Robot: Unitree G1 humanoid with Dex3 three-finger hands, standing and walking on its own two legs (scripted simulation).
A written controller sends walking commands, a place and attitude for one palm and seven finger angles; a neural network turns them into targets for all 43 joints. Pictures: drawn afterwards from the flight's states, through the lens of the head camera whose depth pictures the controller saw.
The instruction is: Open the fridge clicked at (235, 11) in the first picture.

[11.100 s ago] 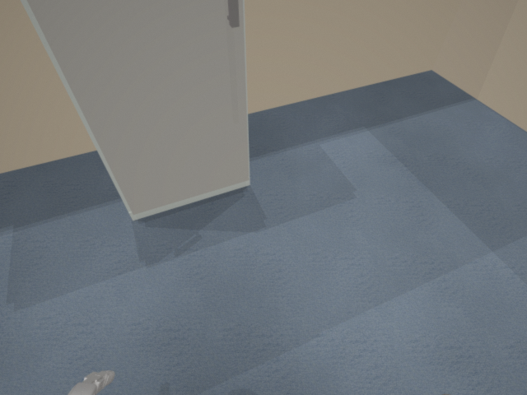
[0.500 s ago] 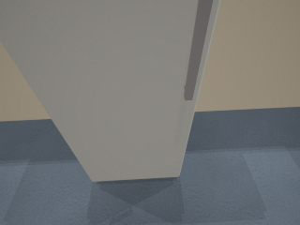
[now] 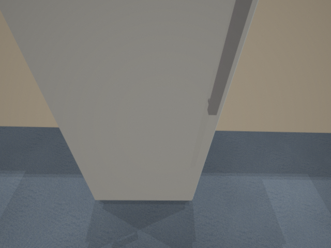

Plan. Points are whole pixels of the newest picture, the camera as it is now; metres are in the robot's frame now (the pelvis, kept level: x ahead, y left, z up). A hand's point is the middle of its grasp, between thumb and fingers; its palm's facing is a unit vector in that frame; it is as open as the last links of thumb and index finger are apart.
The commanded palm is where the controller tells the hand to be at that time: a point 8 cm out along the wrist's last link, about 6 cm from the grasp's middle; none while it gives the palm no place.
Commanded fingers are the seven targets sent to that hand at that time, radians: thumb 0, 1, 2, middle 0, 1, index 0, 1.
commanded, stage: look again from close up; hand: right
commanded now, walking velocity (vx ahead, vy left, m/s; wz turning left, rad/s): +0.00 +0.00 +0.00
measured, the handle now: (225, 52) +0.51 -0.10 +0.26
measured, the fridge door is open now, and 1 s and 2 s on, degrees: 0 0 0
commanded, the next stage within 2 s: raise the hand to about handle height in 0.66 s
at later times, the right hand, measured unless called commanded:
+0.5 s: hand out of the picture +0.01 -0.16 -0.17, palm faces +0.01 +0.98 -0.18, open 7.4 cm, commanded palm none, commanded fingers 0.00 -0.90 -0.90 0.20 0.30 0.20 0.30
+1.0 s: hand (249, 208) +0.22 -0.17 +0.03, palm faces +0.12 +0.99 -0.04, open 7.8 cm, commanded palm +0.13 -0.23 -0.02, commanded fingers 0.00 -0.60 -0.77 0.22 0.50 0.22 0.50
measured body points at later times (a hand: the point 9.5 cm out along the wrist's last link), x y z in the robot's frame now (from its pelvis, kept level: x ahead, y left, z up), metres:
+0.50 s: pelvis +0.01 +0.01 +0.01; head +0.02 +0.00 +0.46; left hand +0.03 +0.24 -0.15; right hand +0.01 -0.21 -0.16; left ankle +0.00 +0.13 -0.73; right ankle +0.06 -0.08 -0.73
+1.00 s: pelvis +0.00 +0.02 -0.02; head +0.00 +0.03 +0.43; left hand +0.16 +0.26 -0.10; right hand +0.21 -0.22 +0.04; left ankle +0.00 +0.13 -0.73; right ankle +0.06 -0.08 -0.73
